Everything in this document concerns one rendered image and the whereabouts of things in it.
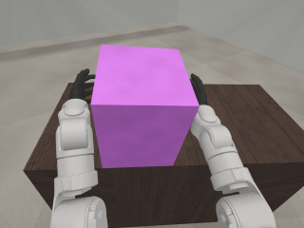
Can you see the left robot hand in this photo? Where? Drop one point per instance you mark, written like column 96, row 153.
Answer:
column 79, row 86

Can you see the carton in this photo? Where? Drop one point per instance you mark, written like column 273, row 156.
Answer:
column 142, row 104

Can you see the left robot forearm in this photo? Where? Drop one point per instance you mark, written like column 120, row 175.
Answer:
column 76, row 172

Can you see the right robot upper arm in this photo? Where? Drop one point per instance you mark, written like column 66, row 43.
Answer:
column 245, row 210

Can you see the right robot hand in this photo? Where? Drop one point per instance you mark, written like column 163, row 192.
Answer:
column 199, row 89

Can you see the pedestal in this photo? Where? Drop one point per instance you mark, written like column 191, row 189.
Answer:
column 268, row 141

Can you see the right robot forearm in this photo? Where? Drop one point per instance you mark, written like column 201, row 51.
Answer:
column 228, row 173

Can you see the left robot upper arm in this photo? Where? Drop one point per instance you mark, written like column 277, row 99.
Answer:
column 86, row 212

